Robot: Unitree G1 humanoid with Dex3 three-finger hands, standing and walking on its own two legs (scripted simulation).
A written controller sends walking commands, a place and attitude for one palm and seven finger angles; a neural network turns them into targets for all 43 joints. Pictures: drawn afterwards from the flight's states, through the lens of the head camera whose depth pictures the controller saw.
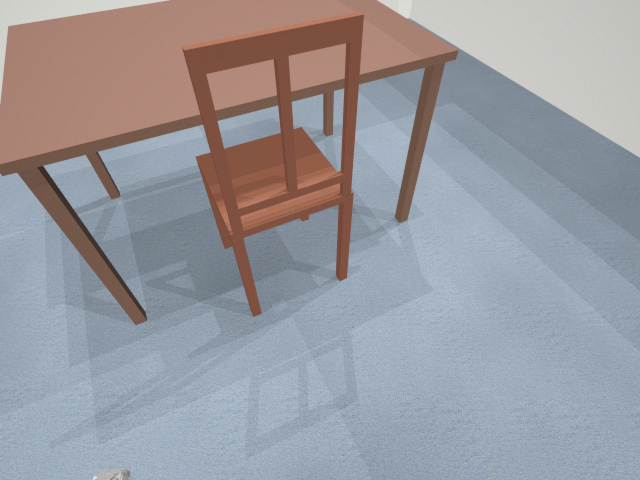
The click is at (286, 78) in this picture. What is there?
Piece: chair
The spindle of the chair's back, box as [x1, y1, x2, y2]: [274, 56, 297, 191]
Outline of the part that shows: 274,59 274,67 286,187 288,191 297,189 288,56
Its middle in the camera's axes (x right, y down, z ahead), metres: -0.08 -0.25 +0.91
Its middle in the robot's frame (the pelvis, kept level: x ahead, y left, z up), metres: +0.84 +0.13 -0.05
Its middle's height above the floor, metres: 0.72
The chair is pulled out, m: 0.00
